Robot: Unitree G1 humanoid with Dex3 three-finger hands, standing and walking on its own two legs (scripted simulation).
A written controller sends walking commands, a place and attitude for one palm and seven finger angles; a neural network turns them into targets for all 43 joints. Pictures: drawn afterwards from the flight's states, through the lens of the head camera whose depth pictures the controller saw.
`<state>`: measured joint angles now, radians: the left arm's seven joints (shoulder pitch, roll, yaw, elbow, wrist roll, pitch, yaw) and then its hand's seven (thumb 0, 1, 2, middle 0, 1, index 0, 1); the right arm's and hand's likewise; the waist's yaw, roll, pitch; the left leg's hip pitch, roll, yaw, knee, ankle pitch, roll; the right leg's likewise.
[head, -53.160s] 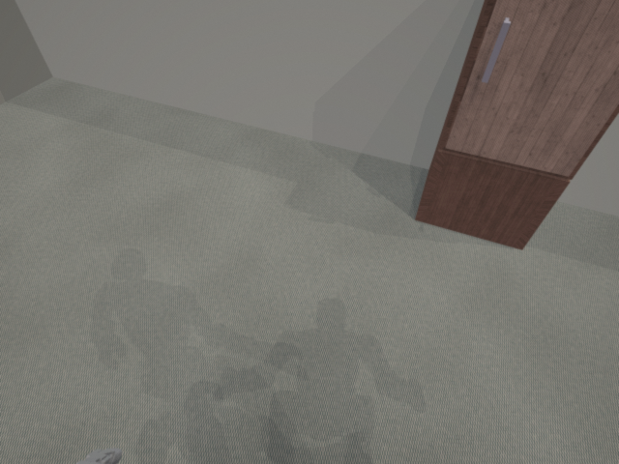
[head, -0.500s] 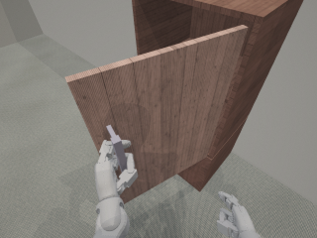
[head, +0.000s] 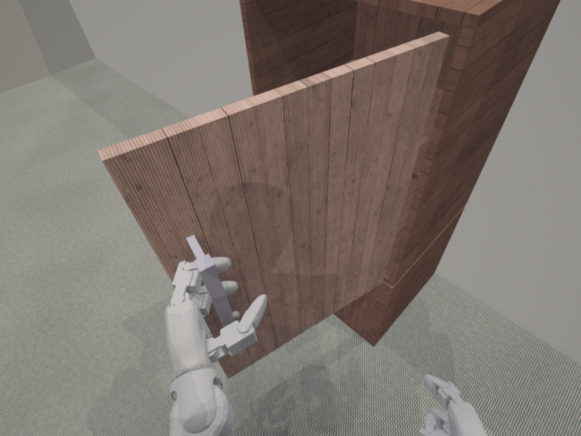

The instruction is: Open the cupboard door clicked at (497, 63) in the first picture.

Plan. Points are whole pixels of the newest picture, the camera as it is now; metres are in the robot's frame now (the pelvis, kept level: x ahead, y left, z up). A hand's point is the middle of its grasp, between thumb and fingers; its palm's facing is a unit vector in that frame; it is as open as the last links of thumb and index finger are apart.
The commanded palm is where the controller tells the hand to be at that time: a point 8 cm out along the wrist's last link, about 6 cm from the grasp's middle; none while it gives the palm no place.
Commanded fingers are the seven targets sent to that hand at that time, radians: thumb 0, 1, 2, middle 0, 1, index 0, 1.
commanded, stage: open thumb and fingers to let go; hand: left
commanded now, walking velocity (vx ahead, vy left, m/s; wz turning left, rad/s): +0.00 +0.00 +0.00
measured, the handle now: (213, 289) +0.29 +0.12 +0.07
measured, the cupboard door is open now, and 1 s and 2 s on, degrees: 76 77 77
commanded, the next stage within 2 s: slide the hand sideways off the handle in 0.48 s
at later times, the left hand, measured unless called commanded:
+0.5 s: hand (234, 314) +0.26 +0.09 +0.07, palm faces +0.25 -0.97 +0.00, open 14.9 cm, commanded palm +0.21 +0.13 +0.07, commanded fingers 0.00 -0.50 0.30 -0.15 -0.30 -0.15 -0.30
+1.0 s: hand (227, 349) +0.21 +0.09 +0.07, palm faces -0.15 -0.99 +0.01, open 16.1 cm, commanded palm +0.19 +0.15 +0.07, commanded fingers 0.00 -0.50 0.30 -0.15 -0.30 -0.15 -0.30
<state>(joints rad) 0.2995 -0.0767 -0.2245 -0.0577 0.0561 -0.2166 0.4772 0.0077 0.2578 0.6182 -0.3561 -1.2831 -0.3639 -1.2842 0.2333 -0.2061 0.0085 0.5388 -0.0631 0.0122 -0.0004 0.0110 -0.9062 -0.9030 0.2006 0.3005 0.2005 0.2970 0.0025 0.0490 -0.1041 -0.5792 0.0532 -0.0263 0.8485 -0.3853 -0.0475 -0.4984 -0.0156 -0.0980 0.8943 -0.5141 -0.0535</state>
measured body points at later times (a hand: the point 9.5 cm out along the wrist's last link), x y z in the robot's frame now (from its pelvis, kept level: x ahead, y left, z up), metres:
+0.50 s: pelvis -0.01 +0.03 +0.00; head +0.00 +0.01 +0.45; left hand +0.24 +0.14 +0.08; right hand +0.18 -0.18 -0.09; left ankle +0.03 +0.17 -0.69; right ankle -0.03 -0.08 -0.69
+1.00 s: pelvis -0.02 +0.05 -0.01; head +0.01 +0.03 +0.44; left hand +0.22 +0.14 +0.07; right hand +0.15 -0.17 -0.09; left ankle +0.03 +0.17 -0.69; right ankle -0.03 -0.08 -0.69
